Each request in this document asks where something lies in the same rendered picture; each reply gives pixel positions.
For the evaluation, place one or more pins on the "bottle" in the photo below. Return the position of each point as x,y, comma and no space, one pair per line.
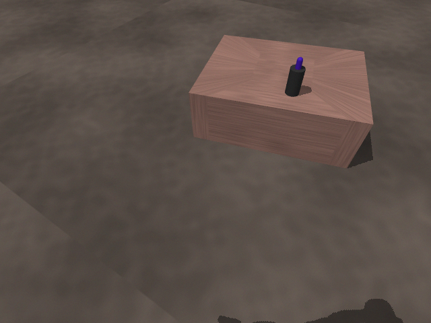
295,78

